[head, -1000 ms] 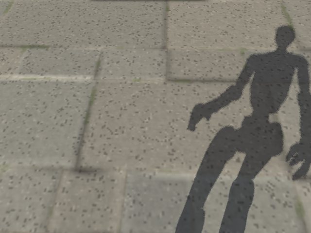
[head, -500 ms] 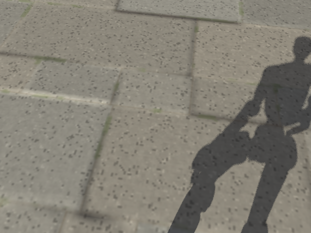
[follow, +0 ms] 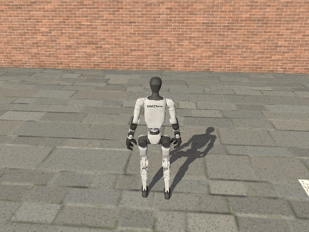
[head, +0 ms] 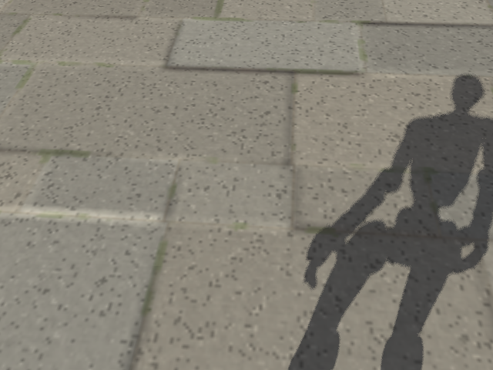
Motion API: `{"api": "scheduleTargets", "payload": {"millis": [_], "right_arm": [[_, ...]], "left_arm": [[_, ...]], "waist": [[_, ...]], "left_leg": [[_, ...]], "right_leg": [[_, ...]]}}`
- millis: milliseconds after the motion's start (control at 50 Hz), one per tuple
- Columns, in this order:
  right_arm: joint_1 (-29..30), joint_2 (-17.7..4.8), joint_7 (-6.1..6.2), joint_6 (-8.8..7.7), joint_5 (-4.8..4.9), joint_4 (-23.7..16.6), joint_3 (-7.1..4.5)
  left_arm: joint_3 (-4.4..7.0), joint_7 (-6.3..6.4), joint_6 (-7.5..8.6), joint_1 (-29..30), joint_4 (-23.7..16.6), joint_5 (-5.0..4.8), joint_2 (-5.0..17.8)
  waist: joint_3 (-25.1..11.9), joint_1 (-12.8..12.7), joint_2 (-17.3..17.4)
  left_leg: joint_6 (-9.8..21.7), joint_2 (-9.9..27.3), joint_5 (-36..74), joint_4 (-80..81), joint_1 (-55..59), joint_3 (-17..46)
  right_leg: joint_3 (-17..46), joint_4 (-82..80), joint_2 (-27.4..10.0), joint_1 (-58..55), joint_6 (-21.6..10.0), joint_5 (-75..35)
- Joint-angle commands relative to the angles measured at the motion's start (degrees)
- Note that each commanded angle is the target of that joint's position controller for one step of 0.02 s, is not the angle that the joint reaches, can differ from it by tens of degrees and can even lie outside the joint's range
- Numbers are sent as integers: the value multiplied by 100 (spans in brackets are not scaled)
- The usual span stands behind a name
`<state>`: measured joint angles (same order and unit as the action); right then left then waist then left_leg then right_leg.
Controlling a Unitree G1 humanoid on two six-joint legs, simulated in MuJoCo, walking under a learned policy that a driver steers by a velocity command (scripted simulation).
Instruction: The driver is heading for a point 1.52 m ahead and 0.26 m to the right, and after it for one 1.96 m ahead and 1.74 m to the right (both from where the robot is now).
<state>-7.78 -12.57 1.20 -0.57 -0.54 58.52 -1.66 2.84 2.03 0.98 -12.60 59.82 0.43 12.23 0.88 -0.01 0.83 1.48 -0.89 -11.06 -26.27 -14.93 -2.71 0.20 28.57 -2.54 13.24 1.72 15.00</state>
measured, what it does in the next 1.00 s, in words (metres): stands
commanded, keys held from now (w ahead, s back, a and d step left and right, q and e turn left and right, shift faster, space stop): no key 1.00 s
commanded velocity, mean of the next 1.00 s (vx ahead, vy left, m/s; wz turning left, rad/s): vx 0.01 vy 0.00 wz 0.00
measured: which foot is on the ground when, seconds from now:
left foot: down 0.00-1.00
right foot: down 0.00-1.00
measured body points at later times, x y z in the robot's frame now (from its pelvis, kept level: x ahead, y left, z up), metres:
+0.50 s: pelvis +0.02 -0.01 +0.00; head +0.03 -0.01 +0.45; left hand +0.06 +0.25 -0.15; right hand +0.09 -0.26 -0.15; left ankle +0.03 +0.11 -0.74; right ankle +0.00 -0.14 -0.74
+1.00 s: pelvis +0.02 +0.00 +0.00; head +0.03 +0.00 +0.45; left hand +0.02 +0.24 -0.16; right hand +0.06 -0.25 -0.15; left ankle +0.03 +0.11 -0.74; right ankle +0.00 -0.14 -0.74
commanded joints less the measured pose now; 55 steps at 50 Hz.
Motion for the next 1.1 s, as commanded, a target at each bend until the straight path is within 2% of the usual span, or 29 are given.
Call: {"api": "scheduleTargets", "payload": {"millis": [20,180,440,780,1100], "right_arm": [[6,-558,9,-33,27,-142,-114],[-67,-605,44,42,51,49,-130],[-102,-619,92,79,55,245,-132],[-297,-503,106,69,54,385,-103],[-546,-412,111,57,66,404,-68]], "left_arm": [[97,20,74,-103,-106,-23,647],[71,32,11,-102,19,-32,620],[42,53,-58,-77,170,-24,534],[-20,89,-51,-340,338,-23,432],[-66,100,-29,-661,398,-34,326]], "waist": [[-244,-6,-308],[-238,-19,-91],[-36,-8,-120],[129,0,-74],[173,6,-85]], "left_leg": [[156,300,698,251,397,276],[118,322,1150,138,556,273],[86,340,893,206,528,294],[84,326,306,360,392,321],[100,313,281,368,346,326]], "right_leg": [[171,-498,-190,11,-222,-973],[79,-425,-115,-130,-240,-1324],[-15,-537,-25,-127,-203,-970],[-68,-627,23,18,-165,-435],[-79,-626,37,87,-157,-406]]}}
